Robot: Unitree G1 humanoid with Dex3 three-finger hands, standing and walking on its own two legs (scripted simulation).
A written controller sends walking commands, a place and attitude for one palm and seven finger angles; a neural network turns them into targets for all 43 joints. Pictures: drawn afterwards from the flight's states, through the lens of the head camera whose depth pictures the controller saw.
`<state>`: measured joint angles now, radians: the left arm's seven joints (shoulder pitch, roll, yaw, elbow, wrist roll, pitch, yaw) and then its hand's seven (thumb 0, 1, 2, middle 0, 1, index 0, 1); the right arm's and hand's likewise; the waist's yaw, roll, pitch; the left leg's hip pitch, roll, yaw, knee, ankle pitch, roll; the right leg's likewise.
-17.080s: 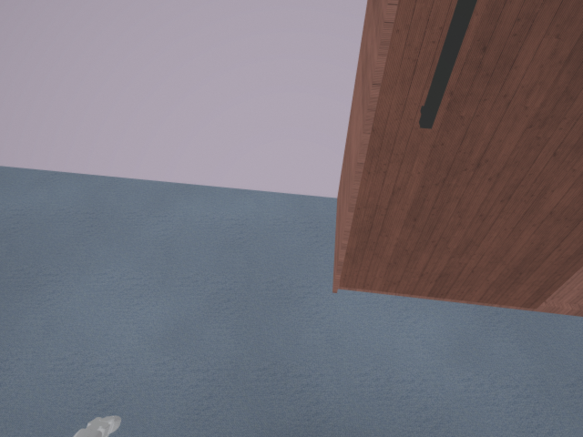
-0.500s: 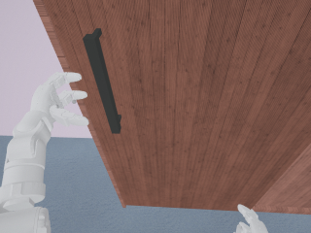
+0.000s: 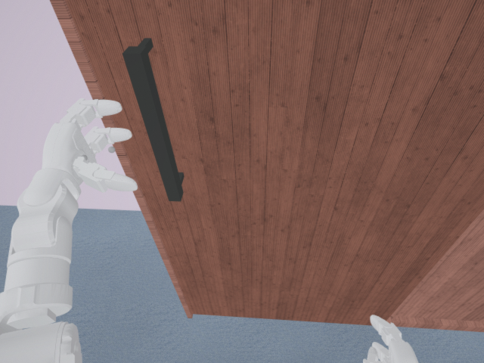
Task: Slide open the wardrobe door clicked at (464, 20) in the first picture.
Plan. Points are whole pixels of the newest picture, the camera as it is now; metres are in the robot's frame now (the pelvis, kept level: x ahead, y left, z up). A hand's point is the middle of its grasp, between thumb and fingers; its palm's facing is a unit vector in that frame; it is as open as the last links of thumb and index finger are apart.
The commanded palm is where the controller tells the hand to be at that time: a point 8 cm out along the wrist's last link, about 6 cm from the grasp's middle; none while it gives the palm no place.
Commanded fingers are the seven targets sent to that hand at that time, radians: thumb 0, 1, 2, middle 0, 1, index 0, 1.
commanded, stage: move the hooked fingers beside the handle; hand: left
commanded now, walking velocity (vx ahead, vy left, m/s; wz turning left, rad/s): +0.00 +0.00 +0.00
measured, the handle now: (163, 131) +0.43 +0.16 +0.19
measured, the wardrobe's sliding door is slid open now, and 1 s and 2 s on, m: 0.00 0.00 0.00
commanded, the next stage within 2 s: none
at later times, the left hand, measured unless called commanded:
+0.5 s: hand (100, 142) +0.38 +0.24 +0.21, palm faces +0.04 -1.00 -0.05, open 14.0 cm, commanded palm +0.34 +0.27 +0.20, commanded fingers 0.00 -0.50 0.30 -0.30 -1.20 -0.30 -1.20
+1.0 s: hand (122, 158) +0.37 +0.21 +0.19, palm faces -0.02 -1.00 -0.01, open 14.0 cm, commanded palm +0.34 +0.27 +0.21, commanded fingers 0.00 -0.50 0.30 -0.30 -1.20 -0.30 -1.20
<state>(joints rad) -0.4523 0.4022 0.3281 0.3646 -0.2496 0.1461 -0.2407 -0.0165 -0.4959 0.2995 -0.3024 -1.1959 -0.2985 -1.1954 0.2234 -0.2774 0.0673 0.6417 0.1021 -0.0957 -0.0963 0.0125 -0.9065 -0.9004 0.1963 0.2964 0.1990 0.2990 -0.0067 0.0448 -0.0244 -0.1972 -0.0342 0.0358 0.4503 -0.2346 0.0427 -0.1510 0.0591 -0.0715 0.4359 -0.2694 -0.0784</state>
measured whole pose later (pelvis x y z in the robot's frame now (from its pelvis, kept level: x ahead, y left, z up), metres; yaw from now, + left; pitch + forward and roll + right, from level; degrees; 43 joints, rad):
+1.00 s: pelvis +0.01 +0.02 +0.00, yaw +0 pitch -1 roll +0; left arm -0.42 0.34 0.24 0.28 -0.27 0.25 -0.23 -0.01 -0.50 0.30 -0.30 -1.20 -0.30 -1.20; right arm 0.20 -0.27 0.07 0.63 0.10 -0.08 -0.09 0.01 -0.91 -0.90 0.20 0.30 0.20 0.30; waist 0.00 0.06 -0.04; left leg -0.20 -0.06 0.04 0.45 -0.24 0.07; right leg -0.16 0.03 -0.07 0.45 -0.28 -0.05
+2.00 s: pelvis +0.01 +0.00 +0.00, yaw +0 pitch -1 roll +0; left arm -0.40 0.40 0.30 0.28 -0.25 0.24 -0.21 -0.02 -0.49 0.30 -0.30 -1.20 -0.30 -1.20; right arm 0.21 -0.29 0.06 0.62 0.11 -0.07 -0.09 0.01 -0.91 -0.90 0.20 0.30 0.20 0.30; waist 0.00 0.06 -0.02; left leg -0.19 -0.04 0.04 0.44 -0.24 0.05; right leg -0.15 0.06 -0.07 0.43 -0.27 -0.07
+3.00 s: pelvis +0.00 +0.01 +0.00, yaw +0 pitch +0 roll +0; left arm -0.41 0.40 0.26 0.37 -0.26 0.27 -0.23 -0.01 -0.49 0.30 -0.30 -1.20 -0.29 -1.19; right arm 0.22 -0.30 0.05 0.62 0.12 -0.06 -0.09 0.01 -0.91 -0.90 0.20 0.30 0.20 0.30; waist -0.01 0.07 -0.03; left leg -0.23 -0.04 0.03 0.47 -0.24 0.05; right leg -0.18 0.05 -0.07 0.45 -0.28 -0.07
